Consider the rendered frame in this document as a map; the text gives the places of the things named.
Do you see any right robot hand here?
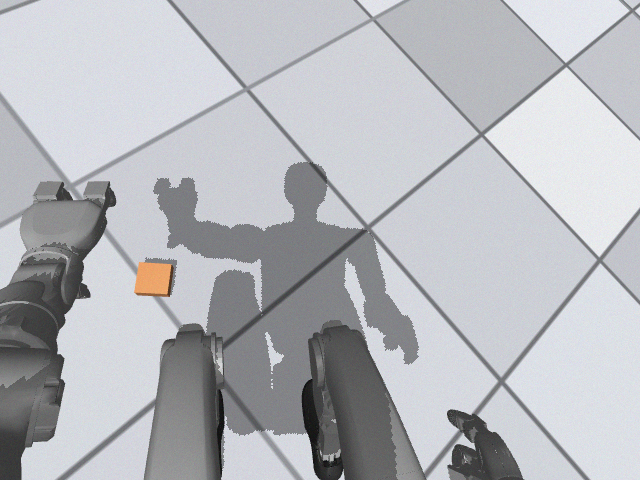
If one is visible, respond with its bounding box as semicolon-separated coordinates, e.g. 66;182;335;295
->
447;409;523;480

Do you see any left robot hand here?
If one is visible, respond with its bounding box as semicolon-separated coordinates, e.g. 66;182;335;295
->
20;181;116;299

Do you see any left robot arm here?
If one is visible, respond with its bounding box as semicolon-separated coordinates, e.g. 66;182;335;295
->
0;246;84;480

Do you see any right robot foot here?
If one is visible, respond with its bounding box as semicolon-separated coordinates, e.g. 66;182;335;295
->
302;379;343;480

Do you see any small box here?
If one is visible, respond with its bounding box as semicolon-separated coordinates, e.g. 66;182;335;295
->
134;262;174;297

